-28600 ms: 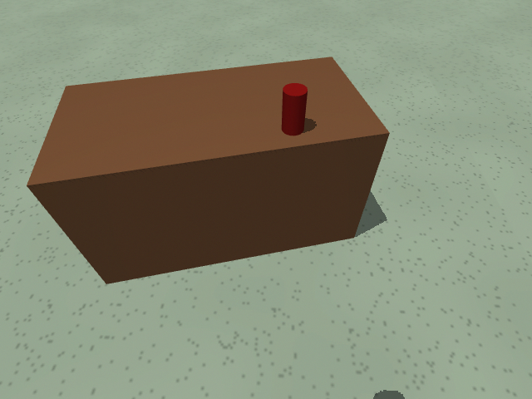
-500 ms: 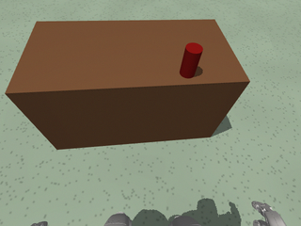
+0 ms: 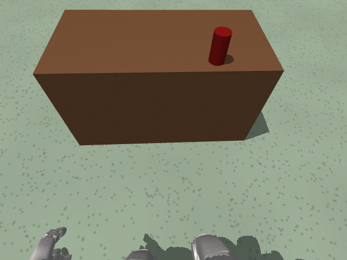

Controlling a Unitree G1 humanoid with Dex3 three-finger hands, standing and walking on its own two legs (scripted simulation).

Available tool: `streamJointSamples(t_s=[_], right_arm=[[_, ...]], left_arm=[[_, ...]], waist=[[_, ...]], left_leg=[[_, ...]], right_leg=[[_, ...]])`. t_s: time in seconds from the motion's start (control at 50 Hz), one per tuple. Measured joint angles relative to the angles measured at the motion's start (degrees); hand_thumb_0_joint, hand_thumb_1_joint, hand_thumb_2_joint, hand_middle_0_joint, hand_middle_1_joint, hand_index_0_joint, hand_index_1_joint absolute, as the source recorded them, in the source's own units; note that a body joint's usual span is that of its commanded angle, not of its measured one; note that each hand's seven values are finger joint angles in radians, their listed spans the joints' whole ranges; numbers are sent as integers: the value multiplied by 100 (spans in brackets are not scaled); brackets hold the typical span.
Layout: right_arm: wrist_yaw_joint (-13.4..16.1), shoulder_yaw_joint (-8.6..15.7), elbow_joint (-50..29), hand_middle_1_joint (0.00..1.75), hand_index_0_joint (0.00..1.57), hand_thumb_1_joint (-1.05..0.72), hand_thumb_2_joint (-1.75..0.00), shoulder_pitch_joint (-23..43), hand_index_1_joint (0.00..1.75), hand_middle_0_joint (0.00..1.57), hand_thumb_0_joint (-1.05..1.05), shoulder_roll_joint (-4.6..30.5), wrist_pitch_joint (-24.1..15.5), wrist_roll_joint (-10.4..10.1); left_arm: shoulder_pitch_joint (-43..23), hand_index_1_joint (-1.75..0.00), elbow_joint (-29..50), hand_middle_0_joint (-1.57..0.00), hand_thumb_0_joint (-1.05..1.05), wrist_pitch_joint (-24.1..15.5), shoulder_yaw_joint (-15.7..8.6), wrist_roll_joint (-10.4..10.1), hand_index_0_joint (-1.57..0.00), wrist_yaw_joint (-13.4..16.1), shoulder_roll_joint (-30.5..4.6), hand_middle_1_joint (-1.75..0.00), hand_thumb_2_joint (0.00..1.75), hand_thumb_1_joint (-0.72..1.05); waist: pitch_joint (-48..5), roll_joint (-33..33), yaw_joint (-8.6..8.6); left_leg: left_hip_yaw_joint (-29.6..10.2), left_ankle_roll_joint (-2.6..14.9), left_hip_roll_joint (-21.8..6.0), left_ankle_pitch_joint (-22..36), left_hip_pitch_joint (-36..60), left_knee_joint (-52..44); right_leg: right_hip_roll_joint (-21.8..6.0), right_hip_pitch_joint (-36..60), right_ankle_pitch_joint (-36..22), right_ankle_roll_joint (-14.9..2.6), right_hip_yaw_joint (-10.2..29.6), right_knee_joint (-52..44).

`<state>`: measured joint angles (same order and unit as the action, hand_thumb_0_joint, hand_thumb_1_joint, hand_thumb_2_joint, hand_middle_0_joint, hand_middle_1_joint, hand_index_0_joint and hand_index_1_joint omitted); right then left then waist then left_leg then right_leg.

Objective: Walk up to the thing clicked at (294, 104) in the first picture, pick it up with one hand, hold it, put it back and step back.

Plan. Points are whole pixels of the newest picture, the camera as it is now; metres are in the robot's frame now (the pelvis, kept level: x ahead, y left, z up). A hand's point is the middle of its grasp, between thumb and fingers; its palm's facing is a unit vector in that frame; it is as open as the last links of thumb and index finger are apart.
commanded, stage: step back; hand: right
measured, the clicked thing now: (219, 47) +0.92 -0.20 -0.08
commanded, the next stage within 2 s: stand in 1.40 s
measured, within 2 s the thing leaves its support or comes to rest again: neither
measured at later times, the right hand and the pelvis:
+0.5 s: hand out of the picture -0.08 -0.31 -0.16, palm faces -0.07 +0.92 -0.39, open 7.4 cm; pelvis -0.15 -0.03 -0.01, yaw +2 degrees
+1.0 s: hand out of the picture -0.07 -0.28 -0.14, palm faces -0.08 +0.92 -0.39, open 7.4 cm; pelvis -0.15 -0.01 +0.01, yaw +3 degrees
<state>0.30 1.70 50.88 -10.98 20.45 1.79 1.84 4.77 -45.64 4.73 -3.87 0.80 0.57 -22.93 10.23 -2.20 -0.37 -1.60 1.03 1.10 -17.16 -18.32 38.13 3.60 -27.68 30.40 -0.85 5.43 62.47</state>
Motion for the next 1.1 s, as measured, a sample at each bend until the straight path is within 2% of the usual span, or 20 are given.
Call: streamJointSamples(t_s=[0.08, 0.18, 0.22, 0.28, 0.32, 0.36, 0.42, 0.48, 0.54, 0.58, 0.62, 0.7, 0.72, 0.76, 0.8, 0.9, 0.94, 1.0, 1.08, 1.1], right_arm=[[40, 6, -123, 30, 21, -90, -90, 165, 30, 21, 1, 20, 21, 34], [37, 52, -382, 30, 21, -90, -90, 474, 30, 21, 1, 194, 58, 15], [17, 77, -386, 30, 21, -90, -90, 622, 30, 21, 1, 314, 119, -31], [75, 145, -285, 30, 20, -90, -90, 577, 30, 21, 1, 311, 225, -83], [70, 149, -231, 30, 20, -90, -90, 468, 30, 21, 1, 341, 238, -122], [47, 152, -181, 30, 20, -90, -90, 334, 30, 21, 1, 373, 203, -130], [-9, 162, -35, 30, 20, -90, -90, 116, 30, 21, 1, 403, 182, -78], [-79, 181, 198, 30, 20, -90, -90, -64, 30, 20, 1, 366, 155, -17], [-102, 214, 469, 30, 20, -90, -90, -107, 30, 20, 1, 167, 39, 34], [-143, 167, 533, 30, 20, -90, -90, -190, 30, 21, 1, 74, -24, 52], [-158, 112, 575, 30, 20, -90, -90, -223, 30, 21, 1, -17, -84, 64], [-187, 67, 583, 30, 21, -90, -90, -184, 30, 21, 1, -92, -115, 61], [-185, 67, 581, 30, 21, -90, -90, -150, 30, 21, 1, -74, -92, 45], [-160, 76, 586, 30, 21, -90, -90, -109, 30, 21, 1, -40, -38, 12], [-136, 97, 614, 30, 20, -90, -90, -81, 30, 21, 1, -22, -17, 7], [-151, 165, 678, 30, 20, -90, -90, -61, 30, 21, 1, 159, -108, -15], [-159, 188, 717, 30, 20, -90, -90, -58, 30, 21, 1, 194, -144, -5], [-118, 225, 818, 30, 20, -90, -90, 43, 30, 20, 1, 141, -189, 39], [-121, 119, 892, 30, 20, -90, -90, 178, 30, 20, 1, -14, -207, 18], [-122, 87, 914, 30, 20, -90, -90, 224, 30, 20, 1, -54, -209, 8]], left_arm=[[161, -30, -58, -20, 1, -36, -20, -8, -21, -40, 4, -30, 90, 90], [406, -30, -206, -20, 1, -148, 1, 36, -21, -83, 10, -30, 90, 90], [453, -30, -361, -20, 0, -223, -8, 90, -21, -69, 89, -30, 90, 90], [636, -30, -453, -20, 1, -230, 50, 140, -21, -109, 164, -30, 90, 90], [730, -30, -517, -20, 1, -240, 82, 164, -21, -75, 205, -30, 90, 90], [753, -30, -556, -20, 1, -259, 80, 195, -21, -45, 213, -30, 90, 90], [720, -31, -527, -20, 1, -337, 51, 225, -21, -35, 166, -30, 90, 90], [651, -31, -498, -20, 1, -400, 10, 225, -21, -57, 54, -30, 90, 90], [594, -31, -575, -20, 1, -367, -11, 174, -21, -55, -107, -30, 90, 90], [660, -30, -761, -20, 1, -326, -1, 122, -21, -63, -116, -30, 90, 90], [720, -30, -904, -20, 1, -332, 6, 69, -21, -111, -146, -30, 90, 90], [842, -30, -1100, -20, 1, -457, 2, 45, -21, -184, -128, -30, 90, 90], [829, -30, -1155, -20, 1, -483, -6, 59, -21, -172, -78, -30, 90, 90], [821, -30, -1207, -20, 1, -554, 8, 110, -21, -150, 37, -30, 90, 90], [820, -30, -1212, -20, 1, -613, 31, 145, -21, -157, 120, -30, 90, 90], [745, -30, -1192, -20, 1, -682, 82, 159, -21, -156, 290, -30, 90, 90], [711, -30, -1200, -20, 1, -657, 104, 145, -21, -166, 270, -30, 90, 90], [643, -30, -1233, -20, 1, -573, 148, 91, -21, -154, 184, -30, 90, 90], [541, -30, -1367, -20, 1, -509, 191, 3, -21, -138, 92, -30, 90, 90], [501, -30, -1395, -20, 1, -527, 195, -5, -21, -129, 75, -30, 90, 90]], waist=[[-127, 82, 47], [-173, 224, 145], [-135, 462, 138], [-235, 409, 217], [-308, 356, 241], [-354, 341, 223], [-401, 374, 201], [-460, 348, 184], [-388, 19, 232], [-534, 15, 164], [-608, 13, 113], [-709, 65, 84], [-691, 156, 88], [-699, 334, 91], [-739, 342, 147], [-691, 399, 237], [-689, 359, 230], [-620, 154, 226], [-682, 61, 181], [-680, 54, 175]], left_leg=[[21, -39, -243, 364, -214, -250], [108, -201, -500, 612, -673, -87], [-60, -209, -640, 549, -918, 206], [-525, -168, -53, -824, -1245, 1362], [-655, -177, 294, -964, -1340, 2234], [-605, -217, 401, -942, -1242, 2615], [-431, -262, 260, -1008, -761, 2187], [-195, -221, 31, -1258, -59, 908], [33, -126, 169, -352, 442, -110], [13, -29, 139, -288, 425, -161], [-4, -14, 67, -200, 494, -318], [13, -142, -87, -147, 524, -387], [-15, -176, -169, -199, 500, -290], [-216, -129, -217, -583, 380, 14], [-328, -97, -67, -990, 137, 519], [-256, -100, -97, -940, -109, 609], [-128, -113, -179, -723, 32, 63], [47, -146, -80, 211, 269, -450], [109, -106, -126, 36, 331, -453], [110, -111, -151, 20, 362, -475]], right_leg=[[150, 198, 21, 71, 61, 456], [-242, 1263, -470, 102, -215, -1908], [-124, 1457, -663, 124, -361, -2451], [-229, 1192, -745, 35, -326, -2191], [-358, 1123, -886, 24, -301, -2256], [-453, 1045, -1001, 22, -339, -2303], [-531, 919, -1088, 30, -490, -2282], [-634, 776, -1084, 40, -673, -2147], [-833, 684, -892, 61, -515, -1869], [-666, 613, -361, 31, -401, -1638], [-555, 622, -341, 10, -405, -1501], [-474, 1106, -740, -9, -580, -2458], [-393, 1216, -1155, -13, -622, -2700], [-270, 1284, -1431, -27, -730, -2834], [-302, 1262, -1380, -101, -748, -2845], [-445, 1371, -1420, -19, -819, -3026], [-524, 1365, -1345, 62, -844, -2947], [-701, 1325, -1151, 181, -735, -2672], [-570, 1436, -1142, 49, -570, -2860], [-547, 1501, -1237, 108, -566, -2977]])
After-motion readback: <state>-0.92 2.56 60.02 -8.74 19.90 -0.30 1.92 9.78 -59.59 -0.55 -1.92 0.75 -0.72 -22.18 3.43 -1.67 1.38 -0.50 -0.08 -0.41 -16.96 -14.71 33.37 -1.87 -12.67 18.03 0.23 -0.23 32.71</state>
